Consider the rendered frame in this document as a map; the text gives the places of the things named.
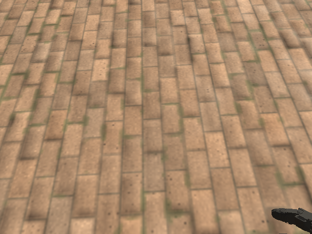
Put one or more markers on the robot right hand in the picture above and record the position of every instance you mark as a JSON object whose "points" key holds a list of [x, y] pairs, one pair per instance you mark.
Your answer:
{"points": [[300, 218]]}

